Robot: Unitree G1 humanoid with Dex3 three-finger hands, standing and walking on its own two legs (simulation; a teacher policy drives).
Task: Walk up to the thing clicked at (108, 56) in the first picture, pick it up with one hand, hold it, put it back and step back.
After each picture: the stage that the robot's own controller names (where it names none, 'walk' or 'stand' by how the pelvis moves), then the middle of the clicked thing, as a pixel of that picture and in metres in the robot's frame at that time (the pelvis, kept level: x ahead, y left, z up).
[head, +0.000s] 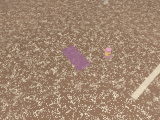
stand; (107, 53) +1.24 -0.23 -0.72
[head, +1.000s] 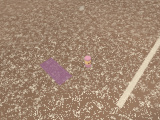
walk; (87, 61) +1.13 +0.09 -0.70
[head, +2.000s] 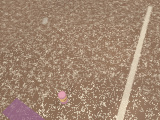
walk; (63, 97) +0.66 +0.27 -0.72
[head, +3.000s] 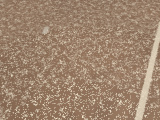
stand; out of the picture +0.39 +0.21 -0.70
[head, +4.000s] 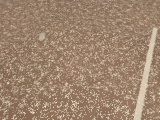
stand; out of the picture +0.36 +0.20 -0.73
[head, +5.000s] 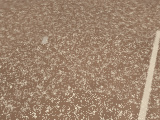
stand; out of the picture +0.35 +0.20 -0.73
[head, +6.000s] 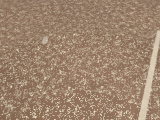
stand; out of the picture +0.34 +0.20 -0.73
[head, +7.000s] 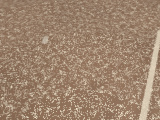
stand; out of the picture +0.33 +0.20 -0.73
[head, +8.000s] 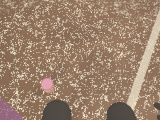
go down; (48, 86) +0.40 +0.21 -0.47
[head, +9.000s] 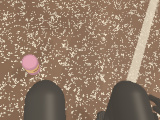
go down; (31, 65) +0.43 +0.24 -0.30
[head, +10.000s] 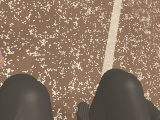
close in; out of the picture +0.41 +0.27 -0.24
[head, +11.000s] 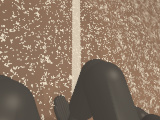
close; out of the picture +0.41 +0.29 -0.22
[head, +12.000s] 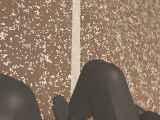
lift; out of the picture +0.40 +0.30 -0.22
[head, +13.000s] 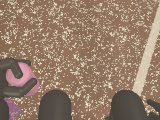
lift; (24, 80) +0.33 +0.22 -0.05
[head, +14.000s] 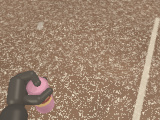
hold; (41, 95) +0.32 +0.17 +0.00
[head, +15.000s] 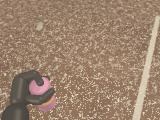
hold; (43, 94) +0.32 +0.17 -0.01
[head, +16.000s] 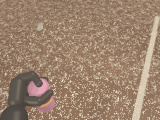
hold; (42, 96) +0.32 +0.17 -0.01
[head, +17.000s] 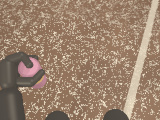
crouch; (33, 74) +0.39 +0.19 -0.07
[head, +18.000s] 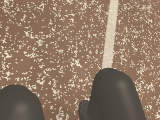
lower; out of the picture +0.44 +0.28 -0.17
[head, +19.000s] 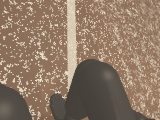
lower; out of the picture +0.41 +0.31 -0.22
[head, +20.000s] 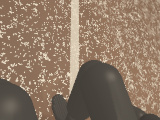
lower; out of the picture +0.41 +0.31 -0.22
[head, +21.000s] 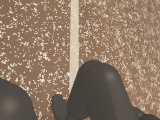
lower; out of the picture +0.41 +0.31 -0.23
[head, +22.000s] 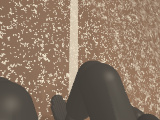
lower; out of the picture +0.40 +0.31 -0.23
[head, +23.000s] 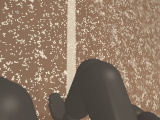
open; out of the picture +0.40 +0.30 -0.23
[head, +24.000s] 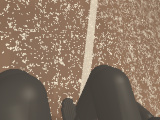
stand; out of the picture +0.40 +0.28 -0.24
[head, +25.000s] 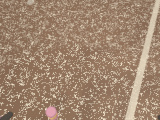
stand; (52, 113) +0.38 +0.20 -0.59
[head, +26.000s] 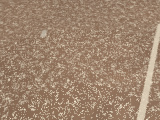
stand; out of the picture +0.37 +0.20 -0.67
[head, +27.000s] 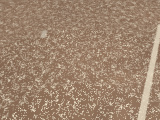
stand; out of the picture +0.36 +0.20 -0.67
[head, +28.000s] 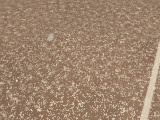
stand; out of the picture +0.38 +0.19 -0.72
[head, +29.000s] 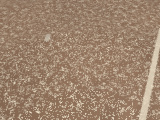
stand; out of the picture +0.36 +0.19 -0.73
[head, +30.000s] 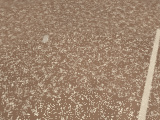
stand; out of the picture +0.35 +0.20 -0.73
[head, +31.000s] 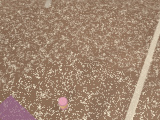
walk; (63, 103) +0.47 +0.16 -0.70
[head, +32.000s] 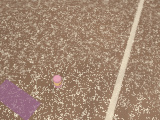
walk; (57, 81) +0.67 +0.21 -0.71
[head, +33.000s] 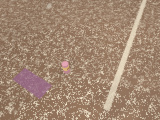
stand; (65, 67) +0.95 +0.29 -0.70
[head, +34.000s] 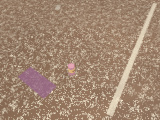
stand; (71, 69) +0.96 +0.17 -0.71
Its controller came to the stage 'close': yes
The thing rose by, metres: 0.70
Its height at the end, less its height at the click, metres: +0.00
